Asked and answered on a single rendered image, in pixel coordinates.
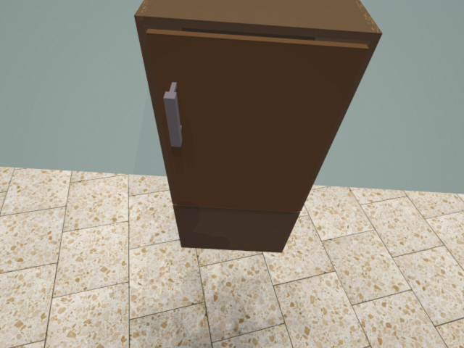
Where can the handle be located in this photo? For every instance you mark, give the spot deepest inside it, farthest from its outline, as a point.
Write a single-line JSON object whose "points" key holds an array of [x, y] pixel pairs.
{"points": [[172, 114]]}

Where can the cupboard door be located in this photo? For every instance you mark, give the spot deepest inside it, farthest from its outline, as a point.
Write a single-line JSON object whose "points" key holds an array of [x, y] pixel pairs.
{"points": [[256, 113]]}

